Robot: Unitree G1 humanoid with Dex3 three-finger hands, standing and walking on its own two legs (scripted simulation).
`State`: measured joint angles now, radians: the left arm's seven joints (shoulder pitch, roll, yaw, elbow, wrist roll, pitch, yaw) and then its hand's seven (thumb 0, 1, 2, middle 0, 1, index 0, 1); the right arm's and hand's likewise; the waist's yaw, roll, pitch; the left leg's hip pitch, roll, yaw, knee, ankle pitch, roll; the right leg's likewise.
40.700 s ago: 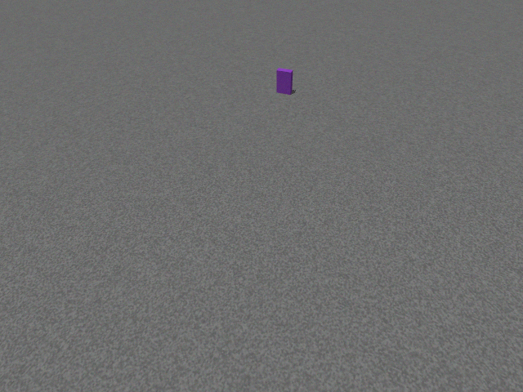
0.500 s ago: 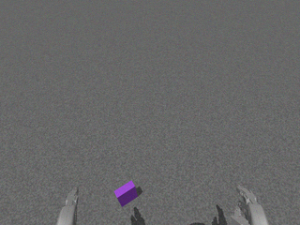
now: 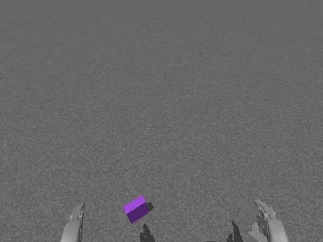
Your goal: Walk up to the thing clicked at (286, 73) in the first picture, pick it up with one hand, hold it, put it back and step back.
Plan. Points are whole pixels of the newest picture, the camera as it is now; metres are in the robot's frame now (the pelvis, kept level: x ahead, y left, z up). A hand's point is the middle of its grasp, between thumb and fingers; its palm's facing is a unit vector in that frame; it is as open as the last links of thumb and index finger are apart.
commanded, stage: stand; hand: left
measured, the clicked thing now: (136, 209) +0.42 +0.18 -0.63
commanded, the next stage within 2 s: none
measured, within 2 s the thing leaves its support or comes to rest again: neither
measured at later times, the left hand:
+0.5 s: hand out of the picture +0.09 +0.25 -0.11, palm faces -0.01 -0.94 -0.35, open 7.9 cm
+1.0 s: hand out of the picture +0.02 +0.25 -0.10, palm faces +0.00 -0.94 -0.35, open 7.4 cm
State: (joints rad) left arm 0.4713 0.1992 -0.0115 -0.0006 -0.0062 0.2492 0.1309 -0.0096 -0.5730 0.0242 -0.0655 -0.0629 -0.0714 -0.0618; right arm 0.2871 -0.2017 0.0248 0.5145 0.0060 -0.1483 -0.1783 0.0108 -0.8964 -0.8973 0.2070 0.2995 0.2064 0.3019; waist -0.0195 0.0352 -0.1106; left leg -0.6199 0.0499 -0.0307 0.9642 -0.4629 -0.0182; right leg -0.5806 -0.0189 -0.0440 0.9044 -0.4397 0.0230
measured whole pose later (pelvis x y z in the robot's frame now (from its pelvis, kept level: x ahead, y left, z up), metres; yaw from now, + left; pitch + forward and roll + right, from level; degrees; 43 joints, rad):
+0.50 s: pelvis -0.01 +0.01 +0.03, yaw +1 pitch -1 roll -1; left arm 0.26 0.33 0.02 0.77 0.05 0.01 0.02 0.01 0.78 0.87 -0.20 -0.30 -0.21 -0.30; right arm 0.21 -0.31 -0.03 0.87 -0.05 -0.02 -0.01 0.01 -0.90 -0.90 0.21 0.30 0.21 0.30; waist 0.01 -0.01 0.02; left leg -0.36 0.01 -0.01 0.74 -0.36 0.00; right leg -0.34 -0.06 -0.03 0.72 -0.35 0.04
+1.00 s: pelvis -0.02 +0.00 +0.06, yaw +1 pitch -5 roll +0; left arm 0.19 0.32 -0.01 1.12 0.03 -0.01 0.01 0.01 0.90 0.89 -0.20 -0.30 -0.21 -0.30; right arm 0.16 -0.31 -0.01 1.11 -0.02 0.00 0.00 0.00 -0.90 -0.90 0.21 0.30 0.21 0.30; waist 0.01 0.03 0.06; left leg -0.16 0.00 -0.01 0.42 -0.18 0.00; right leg -0.14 -0.06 -0.04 0.41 -0.19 0.04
